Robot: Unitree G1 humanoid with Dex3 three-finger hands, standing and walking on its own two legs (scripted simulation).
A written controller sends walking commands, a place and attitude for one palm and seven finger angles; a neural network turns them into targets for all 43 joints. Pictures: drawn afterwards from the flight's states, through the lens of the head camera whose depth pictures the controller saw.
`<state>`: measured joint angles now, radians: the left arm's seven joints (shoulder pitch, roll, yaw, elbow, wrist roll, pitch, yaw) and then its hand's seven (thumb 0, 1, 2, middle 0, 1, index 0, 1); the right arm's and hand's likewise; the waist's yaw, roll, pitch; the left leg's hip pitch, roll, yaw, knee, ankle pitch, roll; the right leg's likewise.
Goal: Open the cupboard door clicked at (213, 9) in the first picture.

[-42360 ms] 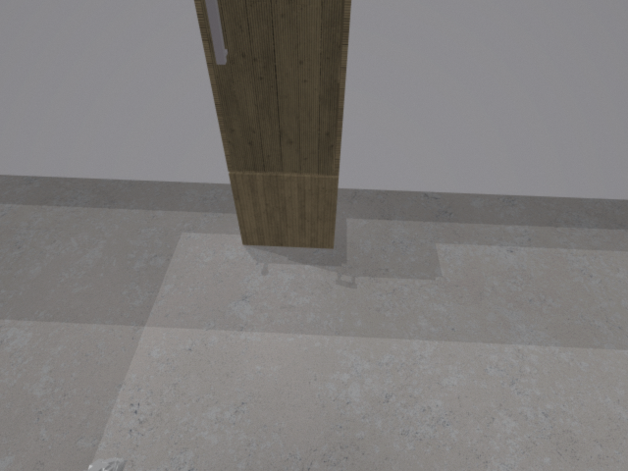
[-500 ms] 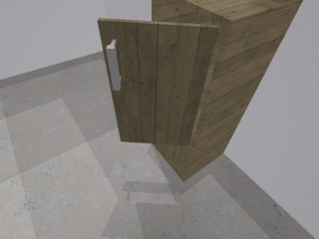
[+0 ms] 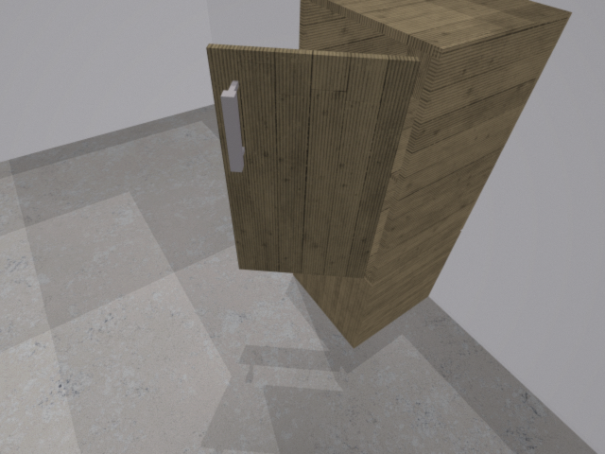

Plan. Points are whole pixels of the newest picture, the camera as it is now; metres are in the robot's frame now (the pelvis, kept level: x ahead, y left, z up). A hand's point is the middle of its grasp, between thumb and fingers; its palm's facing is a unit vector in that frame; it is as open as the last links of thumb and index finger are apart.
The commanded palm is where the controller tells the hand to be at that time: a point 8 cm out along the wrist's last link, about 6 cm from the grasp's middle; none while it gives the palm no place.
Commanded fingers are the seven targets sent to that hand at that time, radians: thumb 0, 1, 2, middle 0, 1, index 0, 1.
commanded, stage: look again from close up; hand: left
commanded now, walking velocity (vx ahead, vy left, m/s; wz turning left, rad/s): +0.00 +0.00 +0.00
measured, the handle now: (235, 127) +0.62 +0.17 +0.12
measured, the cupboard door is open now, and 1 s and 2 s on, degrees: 51 51 51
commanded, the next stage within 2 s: raise the hand with hooked fingers in 0.48 s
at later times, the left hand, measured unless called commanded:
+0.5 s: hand out of the picture +0.01 +0.19 -0.17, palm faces +0.00 -0.97 -0.22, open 7.4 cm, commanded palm none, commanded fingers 0.00 0.90 0.90 -0.20 -0.30 -0.20 -0.30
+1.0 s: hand (160, 411) +0.18 +0.20 -0.04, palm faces +0.06 -1.00 +0.01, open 8.6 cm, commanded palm +0.16 +0.25 -0.01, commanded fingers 0.00 0.39 0.68 -0.24 -0.63 -0.24 -0.63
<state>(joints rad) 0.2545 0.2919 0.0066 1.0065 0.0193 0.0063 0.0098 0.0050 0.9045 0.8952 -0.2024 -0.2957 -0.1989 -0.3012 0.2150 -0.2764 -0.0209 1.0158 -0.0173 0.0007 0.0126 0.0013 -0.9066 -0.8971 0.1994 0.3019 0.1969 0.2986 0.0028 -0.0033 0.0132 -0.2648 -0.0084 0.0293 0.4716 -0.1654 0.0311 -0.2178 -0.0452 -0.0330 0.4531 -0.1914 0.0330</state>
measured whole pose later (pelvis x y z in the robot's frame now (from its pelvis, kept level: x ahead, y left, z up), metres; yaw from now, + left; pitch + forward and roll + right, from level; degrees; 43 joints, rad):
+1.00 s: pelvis +0.02 -0.02 -0.07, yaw +1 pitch +10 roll -1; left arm 0.51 0.23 0.27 0.09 -0.36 -0.42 -0.44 0.01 0.61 0.77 -0.23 -0.49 -0.22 -0.49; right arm 0.17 -0.26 -0.06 0.49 0.04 -0.28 -0.03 0.01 -0.90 -0.90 0.20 0.30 0.20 0.30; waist 0.04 -0.01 -0.12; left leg -0.78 0.02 -0.01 1.08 -0.48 0.00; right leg -0.72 -0.01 -0.04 1.07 -0.52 0.00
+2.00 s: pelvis +0.04 -0.01 -0.02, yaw +2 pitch +1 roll -2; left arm 0.02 0.43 0.43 0.18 -0.38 -0.04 -0.47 -0.01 -0.47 0.31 -0.30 -1.18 -0.30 -1.18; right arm 0.25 -0.26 0.07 0.57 0.07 -0.25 -0.11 0.01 -0.90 -0.90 0.20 0.30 0.20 0.30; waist 0.04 0.04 -0.05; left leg -0.40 0.02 -0.02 0.72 -0.34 0.01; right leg -0.32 -0.01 -0.05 0.65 -0.35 0.01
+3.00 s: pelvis +0.04 -0.03 -0.01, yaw +2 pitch +1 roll -1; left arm -0.28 0.46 0.43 0.46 -0.32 0.00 -0.48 -0.01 -0.50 0.30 -0.30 -1.20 -0.30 -1.20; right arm 0.25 -0.28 0.06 0.61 0.08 -0.21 -0.14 0.01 -0.90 -0.90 0.20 0.30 0.20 0.30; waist 0.03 0.05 -0.03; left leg -0.34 0.02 -0.03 0.61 -0.29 -0.01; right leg -0.27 0.00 -0.06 0.58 -0.32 -0.01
